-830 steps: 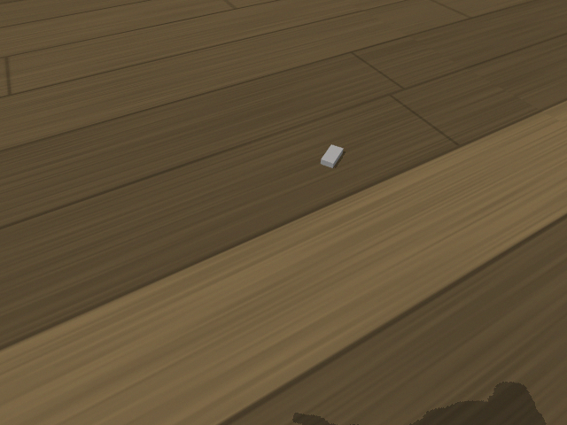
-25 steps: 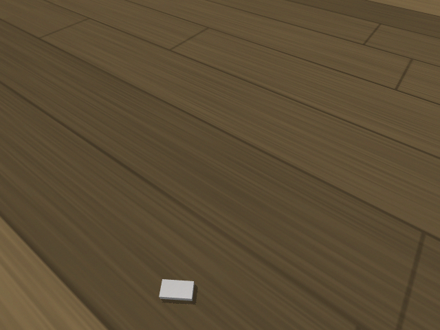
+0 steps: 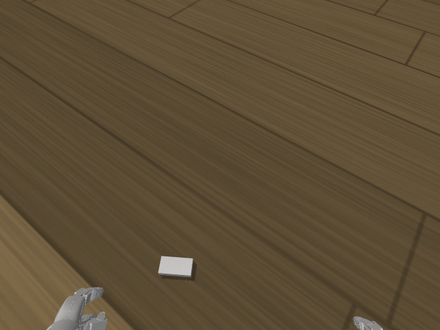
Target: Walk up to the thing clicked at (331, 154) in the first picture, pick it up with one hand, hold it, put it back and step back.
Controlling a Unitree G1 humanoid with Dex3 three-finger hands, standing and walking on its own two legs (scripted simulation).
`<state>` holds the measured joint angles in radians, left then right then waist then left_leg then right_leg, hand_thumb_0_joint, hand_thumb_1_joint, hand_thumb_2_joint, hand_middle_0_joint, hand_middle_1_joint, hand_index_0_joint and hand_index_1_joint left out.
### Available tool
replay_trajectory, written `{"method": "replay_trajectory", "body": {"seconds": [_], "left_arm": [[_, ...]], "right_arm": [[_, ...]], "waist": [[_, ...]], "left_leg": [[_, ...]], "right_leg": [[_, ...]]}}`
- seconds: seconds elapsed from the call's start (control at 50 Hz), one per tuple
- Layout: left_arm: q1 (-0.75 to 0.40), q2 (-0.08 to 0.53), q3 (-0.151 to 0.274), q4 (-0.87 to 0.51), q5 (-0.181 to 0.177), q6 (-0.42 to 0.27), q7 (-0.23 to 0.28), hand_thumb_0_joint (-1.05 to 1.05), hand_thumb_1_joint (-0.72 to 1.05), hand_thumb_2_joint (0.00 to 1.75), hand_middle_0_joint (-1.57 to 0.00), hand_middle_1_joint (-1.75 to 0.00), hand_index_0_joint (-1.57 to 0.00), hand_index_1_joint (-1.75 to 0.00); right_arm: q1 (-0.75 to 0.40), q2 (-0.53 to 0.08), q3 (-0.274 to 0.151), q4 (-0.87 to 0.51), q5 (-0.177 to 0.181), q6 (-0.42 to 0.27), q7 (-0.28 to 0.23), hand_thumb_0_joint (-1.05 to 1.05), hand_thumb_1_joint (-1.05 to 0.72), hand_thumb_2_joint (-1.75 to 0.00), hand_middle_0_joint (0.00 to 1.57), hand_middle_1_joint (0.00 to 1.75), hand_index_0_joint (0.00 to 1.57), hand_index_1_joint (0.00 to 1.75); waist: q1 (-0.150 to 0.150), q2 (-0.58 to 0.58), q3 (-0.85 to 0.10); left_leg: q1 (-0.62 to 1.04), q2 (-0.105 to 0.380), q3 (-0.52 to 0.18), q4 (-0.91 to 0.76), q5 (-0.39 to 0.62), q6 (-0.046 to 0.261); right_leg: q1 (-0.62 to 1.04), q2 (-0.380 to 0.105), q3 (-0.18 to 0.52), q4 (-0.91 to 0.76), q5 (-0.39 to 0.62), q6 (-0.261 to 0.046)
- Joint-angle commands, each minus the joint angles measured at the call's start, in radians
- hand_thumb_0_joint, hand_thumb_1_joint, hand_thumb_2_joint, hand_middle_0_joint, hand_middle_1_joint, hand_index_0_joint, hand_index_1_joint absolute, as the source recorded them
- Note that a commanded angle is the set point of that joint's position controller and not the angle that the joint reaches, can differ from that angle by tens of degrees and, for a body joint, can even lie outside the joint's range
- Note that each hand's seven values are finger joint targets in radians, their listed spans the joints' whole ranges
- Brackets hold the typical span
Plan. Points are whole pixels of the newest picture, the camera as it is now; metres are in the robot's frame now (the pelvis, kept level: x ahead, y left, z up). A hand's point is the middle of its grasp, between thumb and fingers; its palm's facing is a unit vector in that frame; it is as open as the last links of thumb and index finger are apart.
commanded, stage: rise first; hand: left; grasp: from above
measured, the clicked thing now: (176, 266) +0.41 +0.20 -0.75
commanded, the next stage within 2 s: none
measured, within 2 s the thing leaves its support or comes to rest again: neither
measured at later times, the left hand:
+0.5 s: hand out of the picture +0.13 +0.26 -0.22, palm faces -0.19 -0.87 -0.45, open 14.0 cm
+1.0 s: hand (126, 309) +0.20 +0.27 -0.38, palm faces -0.46 -0.55 -0.70, open 14.2 cm
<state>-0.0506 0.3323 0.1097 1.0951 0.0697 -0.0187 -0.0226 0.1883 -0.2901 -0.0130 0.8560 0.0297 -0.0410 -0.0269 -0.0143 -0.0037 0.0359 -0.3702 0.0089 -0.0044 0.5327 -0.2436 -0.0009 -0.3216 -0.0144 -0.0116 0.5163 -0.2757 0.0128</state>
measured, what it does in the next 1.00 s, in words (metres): lowers itself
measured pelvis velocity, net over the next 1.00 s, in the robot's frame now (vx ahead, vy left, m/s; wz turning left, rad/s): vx -0.05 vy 0.00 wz -0.03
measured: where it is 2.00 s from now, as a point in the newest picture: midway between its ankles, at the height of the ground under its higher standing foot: outside the picture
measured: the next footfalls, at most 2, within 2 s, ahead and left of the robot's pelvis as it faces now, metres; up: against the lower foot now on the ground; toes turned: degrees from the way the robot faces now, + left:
none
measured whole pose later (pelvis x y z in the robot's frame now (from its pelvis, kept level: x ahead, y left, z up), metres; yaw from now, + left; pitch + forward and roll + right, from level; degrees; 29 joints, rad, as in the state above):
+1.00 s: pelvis -0.05 +0.00 -0.23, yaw -2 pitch +32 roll -3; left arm -0.09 0.43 0.09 0.63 0.64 -0.06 0.09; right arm 0.06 -0.29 -0.05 0.60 0.00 -0.16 0.05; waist -0.02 0.01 -0.19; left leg -1.66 0.02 -0.04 1.76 -0.66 0.00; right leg -1.59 0.00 -0.03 1.74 -0.71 0.02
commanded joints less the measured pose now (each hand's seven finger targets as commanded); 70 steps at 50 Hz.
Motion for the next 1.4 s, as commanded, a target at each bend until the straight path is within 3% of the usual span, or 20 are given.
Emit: {"method": "replay_trajectory", "body": {"seconds": [0.0, 0.16, 0.22, 0.3, 0.38, 0.4, 0.56, 0.6, 0.68, 0.74, 0.8, 0.84, 0.9, 0.94, 1.02, 1.08, 1.1, 1.32, 1.34, 1.38], "left_arm": [[0.094, 0.218, 0.091, -0.115, 0.069, 0.015, -0.004, 0.0, 0.11, 0.87, -0.17, -0.94, -0.19, -0.92], [0.12, 0.168, 0.083, -0.281, 0.121, 0.134, 0.024, 0.0, -0.53, 0.95, -0.14, -1.01, -0.13, -1.02], [0.079, 0.183, 0.088, -0.449, 0.145, 0.113, 0.027, 0.0, -0.58, 0.98, -0.11, -1.05, -0.1, -1.06], [0.187, 0.169, 0.09, -0.543, 0.167, 0.114, 0.032, 0.0, -0.58, 1.0, -0.09, -1.06, -0.08, -1.07], [0.288, 0.161, 0.084, -0.64, 0.188, 0.146, 0.034, 0.0, -0.57, 1.01, -0.07, -1.05, -0.06, -1.06], [0.239, 0.171, 0.074, -0.75, 0.192, 0.143, 0.037, 0.0, -0.57, 1.0, -0.08, -1.06, -0.07, -1.07], [0.373, 0.151, 0.071, -0.8, 0.235, 0.185, 0.047, 0.0, -0.57, 0.99, -0.08, -1.04, -0.07, -1.05], [0.32, 0.168, 0.071, -0.826, 0.25, 0.18, 0.053, 0.0, -0.57, 0.98, -0.08, -1.05, -0.07, -1.05], [0.228, 0.174, 0.051, -0.719, 0.321, 0.139, 0.051, 0.0, -0.61, 1.01, -0.09, -1.03, -0.07, -1.05], [0.134, 0.204, 0.044, -0.742, 0.392, 0.069, 0.057, 0.0, -0.59, 1.01, -0.08, -1.04, -0.06, -1.05], [0.07, 0.212, 0.024, -0.683, 0.46, 0.008, 0.082, 0.0, -0.59, 1.02, -0.08, -1.04, -0.06, -1.05], [0.034, 0.266, 0.064, -0.632, 0.502, -0.027, 0.106, 0.0, -0.59, 1.03, -0.09, -1.03, -0.07, -1.05], [-0.044, 0.277, 0.042, -0.603, 0.559, -0.069, 0.129, 0.0, -0.6, 1.03, -0.09, -1.03, -0.07, -1.05], [-0.098, 0.328, 0.072, -0.551, 0.6, -0.081, 0.148, 0.0, -0.59, 1.03, -0.08, -1.04, -0.07, -1.06], [-0.259, 0.37, 0.07, -0.511, 0.679, -0.116, 0.17, 0.0, -0.59, 1.02, -0.1, -1.04, -0.08, -1.05], [-0.37, 0.393, 0.059, -0.432, 0.732, -0.144, 0.183, 0.0, -0.6, 1.03, -0.09, -1.04, -0.08, -1.05], [-0.406, 0.435, 0.081, -0.437, 0.744, -0.156, 0.191, 0.0, -0.56, 1.01, -0.1, -1.03, -0.09, -1.04], [-0.691, 0.534, 0.071, -0.27, 0.92, -0.234, 0.26, 0.0, -0.55, 1.04, -0.05, -1.02, -0.05, -1.03], [-0.64, 0.517, 0.061, -0.16, 0.938, -0.229, 0.267, 0.0, -0.55, 1.04, -0.05, -1.02, -0.05, -1.02], [-0.721, 0.524, 0.05, -0.169, 0.947, -0.249, 0.281, 0.0, -0.56, 1.05, -0.05, -1.01, -0.05, -1.02]], "right_arm": [[0.056, -0.146, -0.074, -0.185, -0.003, -0.031, -0.003, 0.0, -0.92, -0.9, 0.2, 0.3, 0.2, 0.3], [0.059, -0.123, -0.078, -0.291, -0.003, -0.036, 0.014, 0.0, -0.91, -0.9, 0.2, 0.3, 0.2, 0.3], [0.048, -0.11, -0.081, -0.343, -0.008, -0.059, 0.016, 0.0, -0.92, -0.91, 0.2, 0.3, 0.2, 0.3], [0.052, -0.102, -0.088, -0.372, -0.011, -0.076, 0.011, 0.0, -0.91, -0.91, 0.2, 0.3, 0.2, 0.3], [0.056, -0.107, -0.094, -0.383, -0.015, -0.088, 0.009, 0.0, -0.89, -0.9, 0.2, 0.3, 0.2, 0.3], [0.029, -0.102, -0.093, -0.418, -0.015, -0.095, 0.007, 0.0, -0.9, -0.9, 0.2, 0.3, 0.2, 0.3], [0.013, -0.097, -0.088, -0.442, -0.02, -0.118, 0.014, 0.0, -0.9, -0.9, 0.2, 0.3, 0.2, 0.3], [-0.003, -0.094, -0.083, -0.454, -0.02, -0.123, 0.017, 0.0, -0.9, -0.9, 0.2, 0.3, 0.2, 0.3], [-0.013, -0.107, -0.083, -0.424, -0.021, -0.14, 0.026, 0.0, -0.91, -0.9, 0.2, 0.3, 0.2, 0.3], [-0.041, -0.126, -0.087, -0.429, -0.024, -0.16, 0.041, 0.0, -0.89, -0.9, 0.2, 0.3, 0.2, 0.3], [-0.05, -0.134, -0.092, -0.404, -0.02, -0.17, 0.05, 0.0, -0.89, -0.9, 0.2, 0.3, 0.2, 0.3], [-0.051, -0.141, -0.098, -0.383, -0.02, -0.171, 0.053, 0.0, -0.9, -0.9, 0.2, 0.3, 0.2, 0.3], [-0.052, -0.153, -0.109, -0.355, -0.025, -0.166, 0.063, 0.0, -0.9, -0.9, 0.2, 0.3, 0.2, 0.3], [-0.048, -0.163, -0.112, -0.332, -0.026, -0.159, 0.067, 0.0, -0.91, -0.91, 0.2, 0.3, 0.2, 0.3], [-0.037, -0.162, -0.122, -0.299, -0.033, -0.139, 0.076, 0.0, -0.93, -0.91, 0.2, 0.3, 0.2, 0.3], [-0.021, -0.159, -0.121, -0.27, -0.04, -0.127, 0.081, 0.0, -0.93, -0.91, 0.2, 0.3, 0.2, 0.3], [-0.016, -0.16, -0.124, -0.263, -0.042, -0.122, 0.081, 0.0, -0.91, -0.91, 0.2, 0.3, 0.2, 0.3], [0.028, -0.173, -0.121, -0.207, -0.067, -0.044, 0.092, 0.0, -0.87, -0.9, 0.2, 0.3, 0.2, 0.3], [0.047, -0.173, -0.119, -0.173, -0.071, -0.031, 0.094, 0.0, -0.88, -0.9, 0.2, 0.3, 0.2, 0.3], [0.044, -0.17, -0.114, -0.176, -0.08, -0.022, 0.097, 0.0, -0.88, -0.9, 0.2, 0.3, 0.2, 0.3]], "waist": [[0.051, 0.058, -0.285], [0.003, 0.011, -0.242], [-0.001, 0.04, -0.29], [-0.004, 0.044, -0.336], [-0.01, 0.074, -0.392], [-0.009, 0.086, -0.414], [-0.011, 0.069, -0.44], [-0.018, 0.069, -0.428], [-0.039, 0.061, -0.39], [-0.021, 0.125, -0.498], [-0.031, 0.112, -0.564], [-0.009, 0.1, -0.619], [-0.002, 0.117, -0.684], [0.008, 0.121, -0.703], [0.008, 0.095, -0.789], [-0.006, 0.043, -0.782], [0.013, 0.033, -0.802], [-0.01, 0.11, -0.818], [-0.024, 0.098, -0.763], [-0.048, 0.091, -0.739]], "left_leg": [[0.03, -0.037, 0.025, 0.042, 0.182, -0.002], [-0.133, -0.008, 0.005, 0.187, 0.089, 0.002], [-0.204, -0.006, 0.001, 0.275, 0.039, 0.004], [-0.26, -0.003, -0.001, 0.348, 0.007, 0.006], [-0.268, 0.015, -0.025, 0.404, 0.077, 0.004], [-0.274, 0.012, -0.026, 0.426, 0.083, 0.008], [-0.399, 0.007, -0.026, 0.547, 0.064, 0.013], [-0.46, 0.003, -0.027, 0.581, 0.01, 0.015], [-0.603, 0.007, -0.047, 0.664, -0.132, 0.012], [-0.617, 0.013, -0.071, 0.747, -0.086, 0.001], [-0.696, 0.006, -0.067, 0.843, -0.083, 0.004], [-0.751, -0.001, -0.054, 0.911, -0.074, 0.011], [-0.813, -0.002, -0.052, 0.993, -0.06, 0.012], [-0.862, -0.001, -0.059, 1.032, -0.076, 0.008], [-0.962, -0.003, -0.036, 1.149, -0.114, 0.019], [-1.096, -0.007, -0.019, 1.228, -0.191, 0.028], [-1.118, -0.006, -0.011, 1.252, -0.204, 0.03], [-1.221, -0.003, -0.042, 1.354, -0.349, 0.025], [-1.249, -0.003, -0.042, 1.365, -0.378, 0.028], [-1.307, -0.009, -0.037, 1.393, -0.409, 0.032]], "right_leg": [[0.005, 0.02, -0.011, 0.044, 0.18, -0.04], [-0.201, 0.036, -0.027, 0.189, 0.068, -0.034], [-0.296, 0.03, -0.02, 0.284, 0.024, -0.033], [-0.36, 0.028, -0.015, 0.353, -0.003, -0.033], [-0.426, 0.035, -0.026, 0.43, 0.023, -0.035], [-0.445, 0.033, -0.022, 0.44, 0.03, -0.035], [-0.545, 0.034, -0.026, 0.548, 0.013, -0.035], [-0.588, 0.032, -0.025, 0.574, -0.017, -0.033], [-0.76, 0.035, -0.027, 0.691, -0.135, -0.038], [-0.895, 0.032, -0.031, 0.819, -0.131, -0.043], [-0.979, 0.033, -0.029, 0.906, -0.116, -0.041], [-1.007, 0.038, -0.024, 0.953, -0.101, -0.04], [-1.095, 0.04, -0.027, 1.03, -0.097, -0.043], [-1.141, 0.04, -0.035, 1.076, -0.116, -0.046], [-1.192, 0.046, -0.033, 1.136, -0.136, -0.042], [-1.219, 0.051, -0.033, 1.171, -0.185, -0.039], [-1.21, 0.052, -0.029, 1.175, -0.195, -0.036], [-1.419, 0.063, -0.083, 1.338, -0.338, -0.051], [-1.455, 0.063, -0.086, 1.343, -0.363, -0.05], [-1.469, 0.063, -0.082, 1.347, -0.397, -0.049]]}}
